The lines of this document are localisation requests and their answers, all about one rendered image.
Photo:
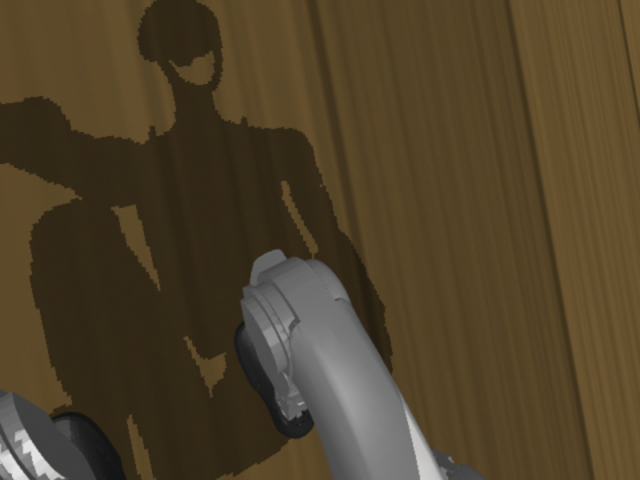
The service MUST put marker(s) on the right robot hand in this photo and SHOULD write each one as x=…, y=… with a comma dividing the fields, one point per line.
x=452, y=471

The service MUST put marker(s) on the right robot foot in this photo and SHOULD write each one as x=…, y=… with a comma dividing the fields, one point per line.
x=258, y=379

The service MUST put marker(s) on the left robot foot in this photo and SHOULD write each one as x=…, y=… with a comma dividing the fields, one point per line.
x=87, y=436

